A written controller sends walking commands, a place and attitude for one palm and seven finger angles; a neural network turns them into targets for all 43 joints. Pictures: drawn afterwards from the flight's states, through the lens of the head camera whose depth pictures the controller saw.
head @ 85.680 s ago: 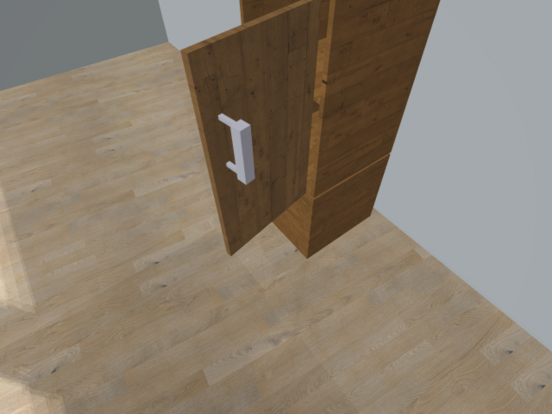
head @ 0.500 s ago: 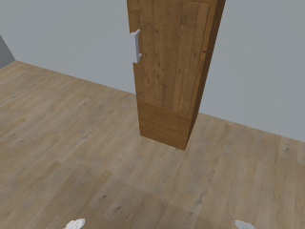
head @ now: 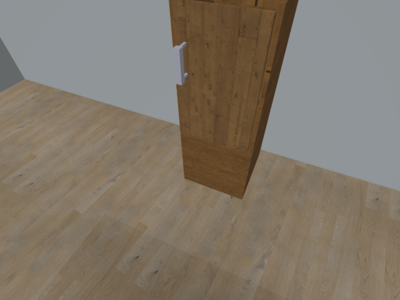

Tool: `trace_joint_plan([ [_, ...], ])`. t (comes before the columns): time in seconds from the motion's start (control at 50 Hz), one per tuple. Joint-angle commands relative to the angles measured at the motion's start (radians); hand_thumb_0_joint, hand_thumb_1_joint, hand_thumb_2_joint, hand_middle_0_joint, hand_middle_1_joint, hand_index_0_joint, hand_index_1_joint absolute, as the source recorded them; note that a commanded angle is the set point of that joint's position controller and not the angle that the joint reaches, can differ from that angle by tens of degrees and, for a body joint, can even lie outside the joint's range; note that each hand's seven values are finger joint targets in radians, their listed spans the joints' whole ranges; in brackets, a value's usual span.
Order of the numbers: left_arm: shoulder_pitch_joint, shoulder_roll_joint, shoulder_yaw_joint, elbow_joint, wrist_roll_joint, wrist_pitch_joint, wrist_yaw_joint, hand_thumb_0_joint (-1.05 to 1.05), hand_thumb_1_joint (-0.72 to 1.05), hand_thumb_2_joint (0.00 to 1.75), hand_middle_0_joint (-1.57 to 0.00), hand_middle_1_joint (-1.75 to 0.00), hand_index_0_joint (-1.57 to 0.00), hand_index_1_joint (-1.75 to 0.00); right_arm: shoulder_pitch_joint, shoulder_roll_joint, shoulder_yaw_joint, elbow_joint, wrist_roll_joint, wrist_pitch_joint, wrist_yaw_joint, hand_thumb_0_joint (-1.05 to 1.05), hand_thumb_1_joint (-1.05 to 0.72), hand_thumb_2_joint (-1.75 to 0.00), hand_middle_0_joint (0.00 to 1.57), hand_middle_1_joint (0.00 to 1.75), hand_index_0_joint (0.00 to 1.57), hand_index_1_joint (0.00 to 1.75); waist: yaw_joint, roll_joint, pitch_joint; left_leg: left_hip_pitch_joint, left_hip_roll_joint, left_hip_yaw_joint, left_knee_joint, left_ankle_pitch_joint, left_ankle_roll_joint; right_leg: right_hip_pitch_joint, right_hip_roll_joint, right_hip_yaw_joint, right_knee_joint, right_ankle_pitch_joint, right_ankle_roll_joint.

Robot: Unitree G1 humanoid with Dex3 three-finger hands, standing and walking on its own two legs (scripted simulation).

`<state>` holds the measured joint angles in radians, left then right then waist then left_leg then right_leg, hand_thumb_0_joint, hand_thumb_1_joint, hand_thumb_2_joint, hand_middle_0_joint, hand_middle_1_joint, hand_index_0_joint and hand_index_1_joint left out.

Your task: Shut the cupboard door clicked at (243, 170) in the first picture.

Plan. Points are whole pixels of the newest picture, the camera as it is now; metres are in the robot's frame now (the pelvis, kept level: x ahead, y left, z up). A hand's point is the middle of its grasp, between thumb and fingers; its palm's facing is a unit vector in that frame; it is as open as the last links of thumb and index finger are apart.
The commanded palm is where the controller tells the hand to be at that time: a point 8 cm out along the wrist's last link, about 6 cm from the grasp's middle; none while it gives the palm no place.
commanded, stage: let the arm hang, fingers relaxed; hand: left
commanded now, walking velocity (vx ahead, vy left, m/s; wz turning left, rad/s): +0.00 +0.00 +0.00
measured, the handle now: (182, 63) +0.89 +0.12 +0.05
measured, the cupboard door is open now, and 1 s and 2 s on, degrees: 0 0 0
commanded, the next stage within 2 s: look to check the result in 0.36 s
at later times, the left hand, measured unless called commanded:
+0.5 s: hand out of the picture +0.00 +0.16 -0.17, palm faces +0.02 -0.99 -0.17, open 7.3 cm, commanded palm none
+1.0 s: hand out of the picture +0.03 +0.17 -0.17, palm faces +0.02 -0.98 -0.19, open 7.3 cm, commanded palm none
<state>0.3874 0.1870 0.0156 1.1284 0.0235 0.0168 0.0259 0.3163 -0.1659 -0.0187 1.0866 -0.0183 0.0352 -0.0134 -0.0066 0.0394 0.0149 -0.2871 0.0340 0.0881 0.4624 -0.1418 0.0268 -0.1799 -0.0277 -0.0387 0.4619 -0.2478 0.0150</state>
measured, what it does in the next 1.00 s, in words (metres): stands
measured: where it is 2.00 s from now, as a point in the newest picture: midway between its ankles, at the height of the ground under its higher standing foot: outside the picture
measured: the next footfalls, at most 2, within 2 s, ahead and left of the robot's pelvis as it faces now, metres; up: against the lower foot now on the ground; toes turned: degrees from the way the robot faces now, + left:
none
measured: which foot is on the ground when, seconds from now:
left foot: down 0.00-1.00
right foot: down 0.00-1.00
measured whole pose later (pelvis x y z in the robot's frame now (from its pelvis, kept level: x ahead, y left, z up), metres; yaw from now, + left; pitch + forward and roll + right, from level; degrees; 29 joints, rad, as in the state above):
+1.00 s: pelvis +0.04 -0.01 +0.01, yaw +0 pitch -2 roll +0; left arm 0.30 0.16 0.01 1.14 0.02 -0.01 0.03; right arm 0.25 -0.16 -0.01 1.12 -0.01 0.01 -0.03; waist 0.00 0.00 0.04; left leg -0.20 0.03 0.09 0.40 -0.17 0.01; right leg -0.09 -0.03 -0.03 0.38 -0.26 0.02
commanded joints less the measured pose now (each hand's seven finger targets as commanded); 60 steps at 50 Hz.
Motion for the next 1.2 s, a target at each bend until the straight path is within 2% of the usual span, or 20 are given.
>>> trace_joint_plan([
  [0.0,0.042,0.093,0.019,-0.031,-0.002,-0.014,0.005,0.0,0.9,0.9,-0.2,-0.3,-0.2,-0.3,0.054,-0.115,-0.02,-0.022,-0.001,-0.018,-0.01,0.0,-0.9,-0.9,0.2,0.3,0.2,0.3,-0.003,-0.051,0.124,0.037,0.07,-0.127,-0.141,-0.237,0.005,-0.194,-0.051,0.091,-0.157,-0.21,-0.051],
  [0.08,0.04,0.073,0.02,-0.031,-0.001,-0.011,0.005,0.0,0.9,0.9,-0.2,-0.3,-0.2,-0.3,0.047,-0.092,-0.018,-0.019,-0.004,-0.023,-0.011,0.0,-0.9,-0.9,0.2,0.3,0.2,0.3,0.005,-0.027,0.122,0.001,0.072,-0.138,-0.175,-0.271,0.005,-0.153,-0.045,0.08,-0.136,-0.159,-0.044],
  [0.2,0.024,0.069,0.019,-0.039,-0.004,-0.024,0.007,0.0,0.9,0.9,-0.2,-0.3,-0.2,-0.3,0.046,-0.083,-0.015,-0.017,0.001,-0.035,-0.012,0.0,-0.9,-0.9,0.2,0.3,0.2,0.3,0.004,-0.033,0.069,0.058,0.066,-0.112,-0.145,-0.126,-0.002,-0.108,-0.056,0.076,-0.131,-0.041,-0.046],
  [0.36,0.009,0.052,0.016,-0.025,-0.008,-0.024,0.007,0.0,0.9,0.9,-0.2,-0.3,-0.2,-0.3,0.042,-0.071,-0.01,-0.008,0.001,-0.036,-0.017,0.0,-0.9,-0.9,0.2,0.3,0.2,0.3,-0.002,-0.004,0.07,0.074,0.068,-0.108,-0.148,-0.1,-0.006,-0.085,-0.059,0.073,-0.142,-0.007,-0.044],
  [0.46,0.009,0.051,0.014,-0.017,-0.008,-0.029,0.009,0.0,0.9,0.9,-0.2,-0.3,-0.2,-0.3,0.039,-0.077,-0.012,-0.006,0.002,-0.039,-0.019,0.0,-0.9,-0.9,0.2,0.3,0.2,0.3,-0.002,-0.033,0.046,0.11,0.072,-0.103,-0.136,-0.037,-0.003,-0.065,-0.061,0.074,-0.144,0.039,-0.044],
  [0.6,0.016,0.063,0.015,-0.009,-0.008,-0.031,0.01,0.0,0.9,0.9,-0.2,-0.3,-0.2,-0.3,0.024,-0.095,-0.012,-0.002,0.007,-0.04,-0.02,0.0,-0.9,-0.9,0.2,0.3,0.2,0.3,0.0,-0.047,0.053,0.134,0.077,-0.096,-0.131,0.008,0.0,-0.059,-0.062,0.072,-0.153,0.059,-0.042],
  [0.66,0.009,0.055,0.012,-0.004,-0.008,-0.028,0.01,0.0,0.9,0.9,-0.2,-0.3,-0.2,-0.3,0.021,-0.085,-0.009,0.004,0.005,-0.038,-0.021,0.0,-0.9,-0.9,0.2,0.3,0.2,0.3,-0.004,-0.042,0.076,0.122,0.076,-0.098,-0.144,-0.022,-0.002,-0.061,-0.063,0.072,-0.158,0.042,-0.04],
  [0.8,0.007,0.08,0.015,-0.006,-0.008,-0.033,0.009,0.0,0.9,0.9,-0.2,-0.3,-0.2,-0.3,-0.002,-0.111,-0.012,0.003,0.008,-0.042,-0.02,0.0,-0.9,-0.9,0.2,0.3,0.2,0.3,0.001,-0.062,0.063,0.145,0.077,-0.097,-0.134,0.028,0.002,-0.046,-0.068,0.073,-0.165,0.074,-0.041],
  [0.96,-0.012,0.085,0.014,-0.005,-0.009,-0.034,0.008,0.0,0.9,0.9,-0.2,-0.3,-0.2,-0.3,-0.023,-0.114,-0.009,0.008,0.004,-0.043,-0.02,0.0,-0.9,-0.9,0.2,0.3,0.2,0.3,0.0,-0.033,0.056,0.153,0.077,-0.094,-0.133,0.055,-0.001,-0.019,-0.073,0.074,-0.173,0.104,-0.041],
  [1.08,-0.027,0.093,0.016,-0.007,-0.009,-0.033,0.006,0.0,0.9,0.9,-0.2,-0.3,-0.2,-0.3,-0.03,-0.123,-0.01,0.006,0.004,-0.043,-0.021,0.0,-0.9,-0.9,0.2,0.3,0.2,0.3,0.0,-0.041,0.071,0.148,0.077,-0.096,-0.14,0.047,-0.003,-0.014,-0.074,0.075,-0.182,0.097,-0.041],
  [1.18,-0.035,0.101,0.017,-0.01,-0.009,-0.035,0.005,0.0,0.9,0.9,-0.2,-0.3,-0.2,-0.3,-0.039,-0.132,-0.011,0.004,0.004,-0.044,-0.02,0.0,-0.9,-0.9,0.2,0.3,0.2,0.3,0.001,-0.037,0.057,0.16,0.079,-0.097,-0.139,0.062,-0.003,-0.003,-0.076,0.074,-0.184,0.111,-0.042],
])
